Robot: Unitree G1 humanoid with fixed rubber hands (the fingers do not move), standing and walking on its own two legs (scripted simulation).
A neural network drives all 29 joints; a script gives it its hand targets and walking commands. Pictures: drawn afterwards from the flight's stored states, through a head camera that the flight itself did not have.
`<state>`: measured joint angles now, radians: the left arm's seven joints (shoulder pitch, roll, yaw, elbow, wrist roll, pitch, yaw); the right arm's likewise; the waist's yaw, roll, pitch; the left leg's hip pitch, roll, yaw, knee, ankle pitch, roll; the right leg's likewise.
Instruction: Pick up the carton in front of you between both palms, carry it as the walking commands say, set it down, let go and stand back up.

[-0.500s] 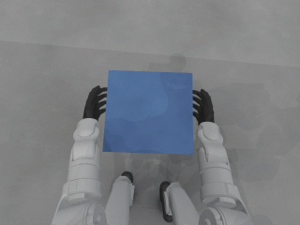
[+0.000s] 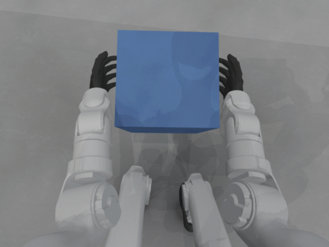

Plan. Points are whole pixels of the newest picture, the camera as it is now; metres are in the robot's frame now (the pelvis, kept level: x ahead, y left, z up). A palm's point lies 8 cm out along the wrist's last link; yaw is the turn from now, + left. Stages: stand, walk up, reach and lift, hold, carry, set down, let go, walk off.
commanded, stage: set down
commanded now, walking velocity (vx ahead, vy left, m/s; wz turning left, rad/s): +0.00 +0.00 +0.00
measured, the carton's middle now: (165, 93) +0.48 +0.04 -0.16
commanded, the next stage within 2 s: none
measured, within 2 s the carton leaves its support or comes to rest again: rests again in 1.36 s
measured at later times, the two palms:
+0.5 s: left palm (110, 95) +0.49 +0.20 -0.24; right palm (207, 95) +0.51 -0.10 -0.24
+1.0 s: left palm (114, 97) +0.50 +0.20 -0.33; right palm (199, 98) +0.53 -0.10 -0.34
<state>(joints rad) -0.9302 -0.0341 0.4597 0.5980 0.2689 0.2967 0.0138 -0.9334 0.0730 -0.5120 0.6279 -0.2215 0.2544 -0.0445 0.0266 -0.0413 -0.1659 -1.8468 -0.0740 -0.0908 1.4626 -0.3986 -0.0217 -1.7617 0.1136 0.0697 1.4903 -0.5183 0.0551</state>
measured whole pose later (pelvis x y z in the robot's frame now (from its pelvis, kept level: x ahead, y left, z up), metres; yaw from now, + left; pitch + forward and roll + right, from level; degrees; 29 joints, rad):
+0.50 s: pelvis -0.02 -0.01 -0.11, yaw -1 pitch +48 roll -3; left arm -1.20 0.11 0.45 0.72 0.20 0.29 0.03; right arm -1.23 -0.04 -0.43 0.78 -0.14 0.25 -0.13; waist 0.06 -0.05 0.01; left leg -2.22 -0.09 -0.10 1.84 -0.46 -0.06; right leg -2.14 0.17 0.05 1.89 -0.59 0.07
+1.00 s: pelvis -0.02 -0.01 -0.18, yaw -2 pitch +42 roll -1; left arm -1.33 0.22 0.41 0.86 0.08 0.24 0.04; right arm -1.39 -0.15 -0.26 0.93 -0.02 0.21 -0.19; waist 0.10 -0.04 0.23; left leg -2.29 -0.05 -0.06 2.10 -0.55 -0.05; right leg -2.22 0.21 0.06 2.15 -0.67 0.08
